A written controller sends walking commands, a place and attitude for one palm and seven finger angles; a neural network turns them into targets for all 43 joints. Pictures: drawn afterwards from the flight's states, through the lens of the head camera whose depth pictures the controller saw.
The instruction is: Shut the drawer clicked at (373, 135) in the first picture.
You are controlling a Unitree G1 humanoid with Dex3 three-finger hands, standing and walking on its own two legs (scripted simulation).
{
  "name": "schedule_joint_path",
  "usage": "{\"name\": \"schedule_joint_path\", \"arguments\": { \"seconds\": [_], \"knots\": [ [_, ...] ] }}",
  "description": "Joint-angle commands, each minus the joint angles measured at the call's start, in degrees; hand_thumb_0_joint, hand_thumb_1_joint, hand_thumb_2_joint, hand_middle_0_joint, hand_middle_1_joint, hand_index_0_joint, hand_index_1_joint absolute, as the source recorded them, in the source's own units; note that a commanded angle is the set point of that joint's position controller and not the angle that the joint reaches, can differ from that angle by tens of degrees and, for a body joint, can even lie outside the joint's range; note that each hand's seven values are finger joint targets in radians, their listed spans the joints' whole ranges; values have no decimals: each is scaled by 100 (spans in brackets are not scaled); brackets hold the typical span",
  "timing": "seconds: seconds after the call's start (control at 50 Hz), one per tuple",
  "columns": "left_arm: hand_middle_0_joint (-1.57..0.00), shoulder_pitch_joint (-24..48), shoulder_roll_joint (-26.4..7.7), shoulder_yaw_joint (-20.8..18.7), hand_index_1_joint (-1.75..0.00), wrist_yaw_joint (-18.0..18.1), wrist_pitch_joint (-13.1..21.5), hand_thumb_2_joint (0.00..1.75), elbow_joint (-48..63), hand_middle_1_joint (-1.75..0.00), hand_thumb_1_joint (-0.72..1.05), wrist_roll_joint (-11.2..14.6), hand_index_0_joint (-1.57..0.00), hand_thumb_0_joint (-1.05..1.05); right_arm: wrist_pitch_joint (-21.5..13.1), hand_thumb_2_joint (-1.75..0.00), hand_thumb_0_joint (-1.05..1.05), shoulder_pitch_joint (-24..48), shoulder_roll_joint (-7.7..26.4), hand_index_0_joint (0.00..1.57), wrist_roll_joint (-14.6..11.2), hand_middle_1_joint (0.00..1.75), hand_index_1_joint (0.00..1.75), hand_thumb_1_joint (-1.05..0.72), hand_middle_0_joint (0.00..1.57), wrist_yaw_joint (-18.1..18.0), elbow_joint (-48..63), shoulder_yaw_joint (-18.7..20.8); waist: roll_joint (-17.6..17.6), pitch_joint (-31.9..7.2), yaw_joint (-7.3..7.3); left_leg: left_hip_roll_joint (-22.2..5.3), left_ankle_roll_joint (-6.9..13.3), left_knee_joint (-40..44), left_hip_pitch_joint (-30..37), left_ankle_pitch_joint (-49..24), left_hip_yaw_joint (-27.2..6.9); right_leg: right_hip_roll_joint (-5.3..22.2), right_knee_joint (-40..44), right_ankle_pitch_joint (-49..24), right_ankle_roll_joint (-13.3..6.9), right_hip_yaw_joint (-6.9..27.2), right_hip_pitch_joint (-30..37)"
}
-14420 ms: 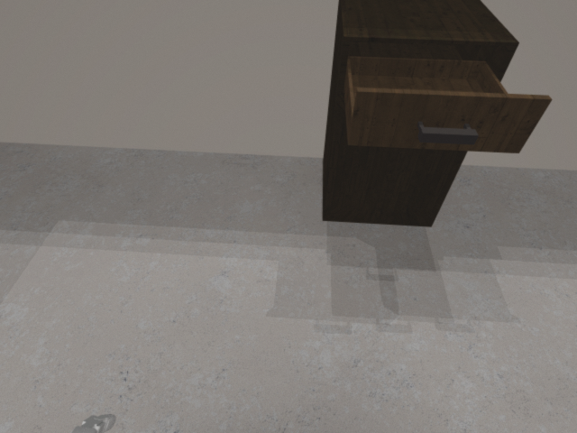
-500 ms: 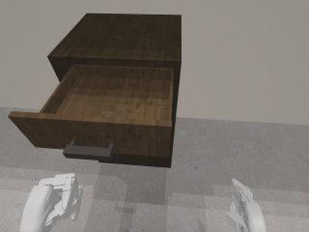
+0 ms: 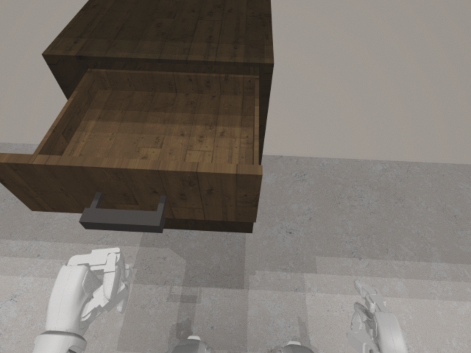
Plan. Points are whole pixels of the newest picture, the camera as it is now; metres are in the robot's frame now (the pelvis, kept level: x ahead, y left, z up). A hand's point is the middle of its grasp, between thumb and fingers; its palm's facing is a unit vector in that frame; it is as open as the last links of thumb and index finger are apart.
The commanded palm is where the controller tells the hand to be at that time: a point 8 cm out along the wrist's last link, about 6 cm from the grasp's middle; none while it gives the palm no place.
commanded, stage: bring the fist close to the handle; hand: left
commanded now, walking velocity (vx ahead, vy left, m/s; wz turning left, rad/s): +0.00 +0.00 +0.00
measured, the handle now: (127, 209) +0.34 +0.21 +0.03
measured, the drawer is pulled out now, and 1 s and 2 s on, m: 0.29 0.29 0.19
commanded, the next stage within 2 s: push the drawer shut in 0.72 s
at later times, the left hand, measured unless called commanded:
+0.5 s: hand (146, 270) +0.24 +0.16 +0.03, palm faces -0.02 -1.00 -0.06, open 3.3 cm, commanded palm +0.21 +0.21 +0.04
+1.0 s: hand (143, 267) +0.25 +0.16 +0.03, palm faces -0.01 -1.00 -0.07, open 3.2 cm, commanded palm +0.24 +0.22 +0.04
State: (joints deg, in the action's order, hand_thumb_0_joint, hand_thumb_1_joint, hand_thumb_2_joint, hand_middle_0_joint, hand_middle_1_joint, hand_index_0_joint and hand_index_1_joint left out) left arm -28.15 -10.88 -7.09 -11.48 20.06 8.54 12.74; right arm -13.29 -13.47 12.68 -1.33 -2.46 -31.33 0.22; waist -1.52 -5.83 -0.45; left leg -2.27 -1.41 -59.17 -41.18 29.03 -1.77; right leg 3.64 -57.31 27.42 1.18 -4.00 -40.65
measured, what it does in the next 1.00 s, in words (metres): stands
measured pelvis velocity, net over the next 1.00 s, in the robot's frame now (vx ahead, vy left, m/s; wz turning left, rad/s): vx -0.01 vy -0.01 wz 0.00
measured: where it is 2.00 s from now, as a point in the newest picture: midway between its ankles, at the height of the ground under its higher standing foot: outside the picture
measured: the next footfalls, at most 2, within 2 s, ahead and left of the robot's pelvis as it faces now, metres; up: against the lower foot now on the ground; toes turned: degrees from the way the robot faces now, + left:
none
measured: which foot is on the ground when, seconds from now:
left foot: down 0.00-1.00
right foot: down 0.00-1.00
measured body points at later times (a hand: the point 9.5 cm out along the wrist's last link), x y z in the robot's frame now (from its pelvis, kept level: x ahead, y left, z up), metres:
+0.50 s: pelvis -0.01 +0.00 -0.03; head +0.07 +0.00 +0.42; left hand +0.24 +0.21 +0.04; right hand +0.16 -0.24 -0.11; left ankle +0.00 +0.13 -0.67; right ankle +0.01 -0.13 -0.67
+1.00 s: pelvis -0.01 -0.01 -0.02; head +0.07 -0.01 +0.42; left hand +0.24 +0.22 +0.04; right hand +0.17 -0.25 -0.11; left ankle +0.00 +0.13 -0.67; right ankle +0.01 -0.13 -0.67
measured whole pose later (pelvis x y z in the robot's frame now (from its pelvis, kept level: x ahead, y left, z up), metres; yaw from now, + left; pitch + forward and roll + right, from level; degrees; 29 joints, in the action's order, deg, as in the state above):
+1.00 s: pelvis -0.01 -0.01 -0.02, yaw +0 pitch +16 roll -1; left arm -16.2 -12.3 -7.5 -10.3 21.5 -0.2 12.4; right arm -8.4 -12.5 13.9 -1.1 -2.3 -29.5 -0.1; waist -2.0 -7.7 -1.2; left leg -2.6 -2.2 -66.5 -51.2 31.1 -2.8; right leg 3.3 -64.9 29.8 0.4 -4.3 -50.7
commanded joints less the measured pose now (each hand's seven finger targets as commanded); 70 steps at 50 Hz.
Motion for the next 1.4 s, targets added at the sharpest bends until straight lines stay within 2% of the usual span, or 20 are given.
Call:
{"name": "schedule_joint_path", "arguments": {
  "seconds": [0.0,0.1,0.16,0.24,0.26,0.28,0.38,0.58,0.62,0.68,0.8,0.94,1.02,1.08,1.14,1.18,1.22,1.24,1.32,1.38],
  "knots": [
    [-140,428,-380,-117,-160,21,459,90,1109,-160,90,51,-140,0,-278,-90,0,366,729,20,8,30,30,-90,20,-34,980,255,-98,-1044,-52,246,175,795,376,-1455,57,-338,565,-1132,-191,-110,415],
    [-140,415,-395,-120,-160,108,424,90,950,-160,90,-32,-140,0,-172,-90,0,299,744,20,35,30,30,-90,20,-8,1020,284,-6,-1307,-19,232,169,618,243,-1645,48,-337,359,-1312,-198,-115,331],
    [-140,747,-563,-228,-160,232,437,90,802,-160,90,-111,-140,0,-92,-90,0,309,765,20,49,30,30,-90,20,-7,1002,280,96,-1200,-57,222,173,524,28,-1446,33,-342,302,-1111,-207,-91,152],
    [-140,1082,-450,-104,-160,275,516,90,685,-160,90,-120,-140,0,-20,-90,0,324,773,20,65,30,30,-90,20,18,1087,258,-42,-1270,-80,239,168,391,-150,-1188,61,-325,191,-863,-206,-63,-90],
    [-140,1240,-598,-237,-160,311,549,90,652,-160,90,-155,-140,0,5,-90,0,307,796,20,69,30,30,-90,20,7,1037,260,6,-1303,-88,231,177,344,-221,-1173,45,-325,157,-814,-220,-50,-115],
    [-140,1261,-464,-114,-160,302,574,90,579,-160,90,-170,-140,0,13,-90,0,302,786,20,76,30,30,-90,20,13,1054,259,3,-1399,-89,235,180,307,-206,-1170,50,-324,114,-823,-220,-41,-172],
    [-140,1214,-568,-161,-160,301,515,90,754,-160,90,-90,-140,0,80,-90,0,250,794,20,51,30,30,-90,20,15,1143,262,-95,-1781,-31,236,193,315,-98,-1356,77,-325,123,-1038,-223,-7,74],
    [-140,836,-593,-280,-160,425,400,90,601,-160,90,-110,-140,0,238,-90,0,239,772,20,34,30,30,-90,20,21,1160,292,263,-1484,-56,244,189,328,-289,-1263,131,-330,231,-1085,-183,9,172],
    [-140,1001,-523,-158,-160,399,491,90,762,-160,90,-102,-140,0,226,-90,0,254,759,20,39,30,30,-90,20,28,1181,281,64,-1490,-90,255,189,306,-265,-1235,144,-313,219,-1061,-182,23,120],
    [-140,1083,-630,-268,-160,381,586,90,631,-160,90,-102,-140,0,232,-90,0,242,782,20,42,30,30,-90,20,3,1131,284,167,-1364,-130,256,204,246,-372,-1108,141,-321,261,-909,-183,75,39],
    [-140,1082,-720,-378,-160,188,616,90,589,-160,90,32,-140,0,198,-90,0,209,794,20,25,30,30,-90,20,-15,1092,297,90,-1587,-109,261,212,220,-281,-1254,148,-316,270,-1106,-181,107,197],
    [-140,2018,-742,-349,-160,109,529,90,283,-160,90,58,-140,0,181,-90,0,222,843,20,26,30,30,-90,20,-53,980,253,28,-1466,-237,255,211,201,-322,-1095,105,-311,278,-894,-170,102,-24],
    [-140,2123,-839,-492,-160,86,423,90,83,-160,90,69,-140,0,204,-90,0,202,867,20,29,30,30,-90,20,-49,973,259,28,-1740,-140,260,209,255,-225,-1317,118,-300,262,-1152,-180,106,201],
    [-140,2270,-843,-492,-160,97,330,90,-143,-160,90,55,-140,0,253,-90,0,185,873,20,21,30,30,-90,20,-28,959,243,22,-1694,-145,256,208,304,-212,-1414,124,-300,291,-1283,-183,102,253],
    [-140,2782,-770,-417,-160,122,341,90,-168,-160,90,53,-140,0,264,-90,0,196,875,20,21,30,30,-90,20,-28,909,243,32,-1642,-227,247,203,321,-190,-1276,108,-297,309,-1118,-167,82,121],
    [-140,3126,-916,-562,-160,170,384,90,-385,-160,90,37,-140,0,287,-90,0,174,902,20,28,30,30,-90,20,-50,801,243,175,-1553,-309,237,219,277,-286,-1121,96,-310,352,-928,-154,116,-2],
    [-140,3597,-838,-433,-160,154,438,90,-501,-160,90,15,-140,0,276,-90,0,225,904,20,13,30,30,-90,20,-63,742,227,-44,-1471,-355,246,207,302,-280,-918,88,-299,363,-671,-168,116,-170],
    [-140,3816,-914,-486,-160,163,455,90,-571,-160,90,15,-140,0,267,-90,0,206,921,20,6,30,30,-90,20,-80,698,234,22,-1520,-385,236,211,295,-270,-819,73,-298,372,-555,-163,121,-228],
    [-140,4238,-867,-332,-160,156,447,90,-618,-160,90,-17,-140,0,235,-90,0,202,941,20,-1,30,30,-90,20,-105,624,229,-159,-1828,-363,240,217,347,-45,-907,36,-284,329,-638,-192,97,-203],
    [-140,4675,-1019,-411,-160,180,372,90,-937,-160,90,-44,-140,0,267,-90,0,199,970,20,-15,30,30,-90,20,-141,537,204,-85,-1760,-415,233,217,381,-129,-720,13,-294,360,-468,-186,109,-276]
  ]
}}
